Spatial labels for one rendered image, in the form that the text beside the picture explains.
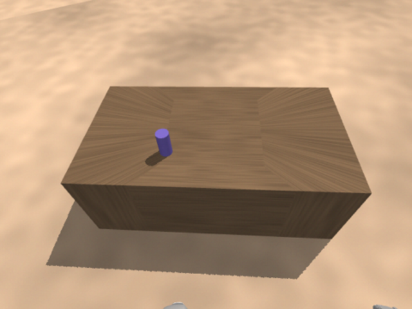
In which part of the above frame can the can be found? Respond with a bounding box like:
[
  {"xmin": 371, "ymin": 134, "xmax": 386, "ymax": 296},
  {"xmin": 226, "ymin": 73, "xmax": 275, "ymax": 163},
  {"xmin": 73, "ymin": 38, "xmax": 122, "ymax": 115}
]
[{"xmin": 155, "ymin": 129, "xmax": 173, "ymax": 156}]

